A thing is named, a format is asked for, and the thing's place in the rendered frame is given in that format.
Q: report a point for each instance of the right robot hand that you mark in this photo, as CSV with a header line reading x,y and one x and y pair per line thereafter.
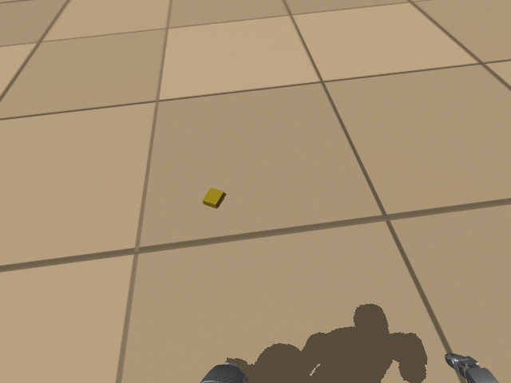
x,y
469,369

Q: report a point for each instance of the small box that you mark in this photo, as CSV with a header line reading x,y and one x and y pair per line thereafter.
x,y
213,198

